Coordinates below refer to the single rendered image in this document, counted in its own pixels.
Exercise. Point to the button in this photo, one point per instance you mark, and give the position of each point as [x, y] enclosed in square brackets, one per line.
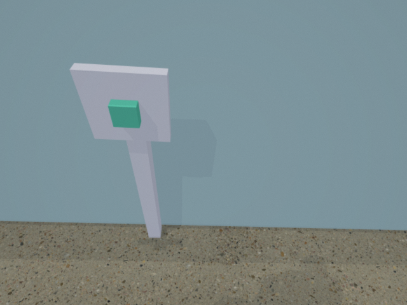
[125, 113]

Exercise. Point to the panel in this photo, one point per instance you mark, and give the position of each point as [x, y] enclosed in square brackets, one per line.
[97, 85]

